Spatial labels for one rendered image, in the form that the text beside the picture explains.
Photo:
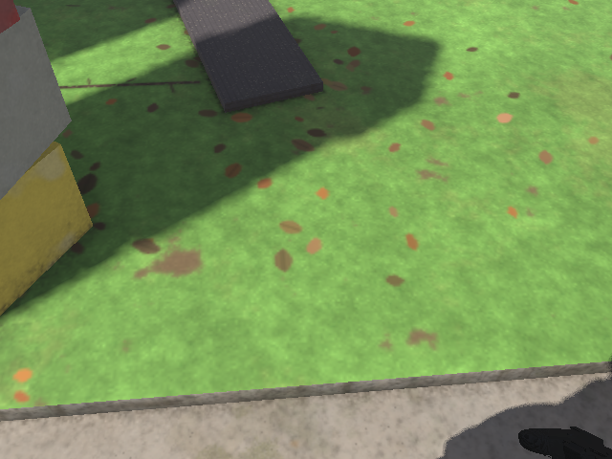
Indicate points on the robot right hand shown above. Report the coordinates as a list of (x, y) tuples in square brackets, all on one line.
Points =
[(573, 443)]

